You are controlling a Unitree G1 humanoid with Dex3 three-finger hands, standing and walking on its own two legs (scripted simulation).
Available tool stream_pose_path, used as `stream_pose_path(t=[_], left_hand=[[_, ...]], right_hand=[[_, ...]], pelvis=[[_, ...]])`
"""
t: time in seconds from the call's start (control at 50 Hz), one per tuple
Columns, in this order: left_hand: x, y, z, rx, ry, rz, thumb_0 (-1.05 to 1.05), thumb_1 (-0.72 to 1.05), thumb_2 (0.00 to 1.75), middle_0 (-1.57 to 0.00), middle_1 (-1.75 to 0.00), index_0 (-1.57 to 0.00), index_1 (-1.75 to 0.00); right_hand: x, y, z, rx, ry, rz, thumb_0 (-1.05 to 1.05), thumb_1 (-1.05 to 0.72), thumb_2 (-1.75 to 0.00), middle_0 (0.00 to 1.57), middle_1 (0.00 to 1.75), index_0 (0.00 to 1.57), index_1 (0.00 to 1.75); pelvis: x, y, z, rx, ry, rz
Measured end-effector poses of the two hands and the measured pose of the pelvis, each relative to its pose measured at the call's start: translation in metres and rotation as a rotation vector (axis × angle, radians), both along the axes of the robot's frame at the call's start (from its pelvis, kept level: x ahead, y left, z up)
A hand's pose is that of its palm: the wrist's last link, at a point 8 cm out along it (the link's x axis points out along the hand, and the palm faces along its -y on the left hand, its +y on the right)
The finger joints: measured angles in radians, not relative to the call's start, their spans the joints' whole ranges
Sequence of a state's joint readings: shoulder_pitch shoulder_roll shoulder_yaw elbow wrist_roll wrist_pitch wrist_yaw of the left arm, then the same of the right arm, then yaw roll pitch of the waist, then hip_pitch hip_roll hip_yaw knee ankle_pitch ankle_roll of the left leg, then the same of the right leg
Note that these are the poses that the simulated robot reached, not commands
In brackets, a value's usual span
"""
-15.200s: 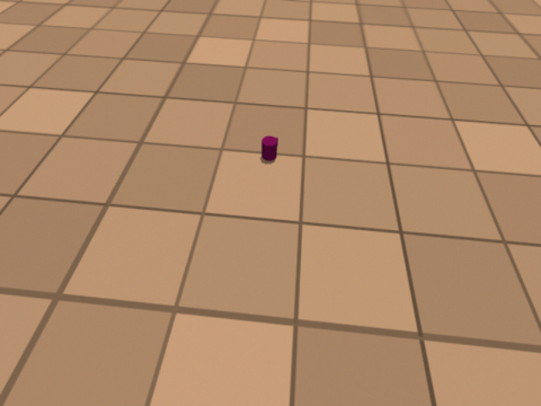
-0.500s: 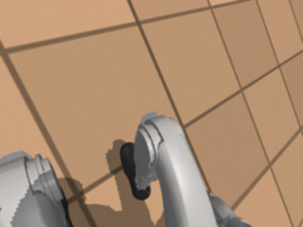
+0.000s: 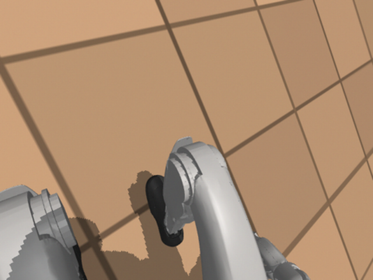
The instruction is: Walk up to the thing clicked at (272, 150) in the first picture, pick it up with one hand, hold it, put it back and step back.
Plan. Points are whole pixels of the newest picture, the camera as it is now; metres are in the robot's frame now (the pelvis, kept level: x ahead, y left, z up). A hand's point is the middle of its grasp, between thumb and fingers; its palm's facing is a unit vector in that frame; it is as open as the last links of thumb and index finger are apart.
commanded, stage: rest palm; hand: left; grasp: from above
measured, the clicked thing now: out of the picture +0.50 +0.40 -0.26
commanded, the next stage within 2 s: close in 0.26 s
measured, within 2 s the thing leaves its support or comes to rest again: neither
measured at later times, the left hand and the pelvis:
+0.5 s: hand out of the picture +0.47 +0.39 -0.20, palm faces -0.43 -0.14 -0.89, open 12.4 cm; pelvis +0.00 +0.00 +0.00, yaw +0 degrees
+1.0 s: hand out of the picture +0.47 +0.40 -0.21, palm faces -0.43 -0.14 -0.89, open 11.9 cm; pelvis +0.00 +0.00 +0.00, yaw -1 degrees
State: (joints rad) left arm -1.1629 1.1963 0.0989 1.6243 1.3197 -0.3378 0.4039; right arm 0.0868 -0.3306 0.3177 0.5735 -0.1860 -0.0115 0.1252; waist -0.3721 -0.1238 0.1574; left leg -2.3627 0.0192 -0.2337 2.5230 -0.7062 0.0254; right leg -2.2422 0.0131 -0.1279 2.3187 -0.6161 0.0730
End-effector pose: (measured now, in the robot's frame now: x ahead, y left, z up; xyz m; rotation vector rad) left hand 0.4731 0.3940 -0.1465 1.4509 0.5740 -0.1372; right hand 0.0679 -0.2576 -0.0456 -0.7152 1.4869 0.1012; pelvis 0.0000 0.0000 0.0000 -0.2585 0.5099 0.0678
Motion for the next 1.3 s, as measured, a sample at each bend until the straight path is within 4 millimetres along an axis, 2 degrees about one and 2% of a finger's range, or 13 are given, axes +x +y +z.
stream_pose_path(t=[0.4,0.64,0.96,1.3], left_hand=[[0.0027,0.0010,-0.0008,-0.004,-0.001,0.009,0.00,-0.39,1.28,-0.14,-1.34,-0.04,-1.34],[0.0035,0.0035,-0.0002,-0.008,0.007,-0.003,0.00,-0.35,1.21,-0.13,-1.35,-0.05,-1.33],[0.0052,0.0052,-0.0015,-0.011,-0.005,-0.007,0.00,-0.30,1.23,-0.14,-1.42,-0.06,-1.38],[0.0050,0.0053,-0.0023,-0.007,-0.002,-0.009,0.01,-0.34,1.26,-0.13,-1.48,-0.06,-1.44]], right_hand=[[-0.0012,0.0004,0.0003,-0.005,0.014,0.000,0.00,-0.91,-0.91,0.21,0.30,0.21,0.30],[0.0032,-0.0013,0.0012,-0.018,0.016,0.012,0.00,-0.91,-0.91,0.21,0.30,0.21,0.30],[0.0031,0.0011,0.0023,-0.032,0.017,0.021,0.00,-0.91,-0.91,0.21,0.30,0.21,0.30],[0.0050,0.0022,0.0007,-0.028,0.017,0.034,0.00,-0.92,-0.91,0.21,0.30,0.21,0.30]], pelvis=[[0.0007,0.0008,0.0006,-0.006,0.004,-0.002],[0.0005,0.0012,0.0010,-0.007,0.001,-0.002],[-0.0007,0.0031,-0.0001,-0.015,-0.005,-0.005],[-0.0010,0.0028,-0.0002,-0.015,-0.007,-0.004]])
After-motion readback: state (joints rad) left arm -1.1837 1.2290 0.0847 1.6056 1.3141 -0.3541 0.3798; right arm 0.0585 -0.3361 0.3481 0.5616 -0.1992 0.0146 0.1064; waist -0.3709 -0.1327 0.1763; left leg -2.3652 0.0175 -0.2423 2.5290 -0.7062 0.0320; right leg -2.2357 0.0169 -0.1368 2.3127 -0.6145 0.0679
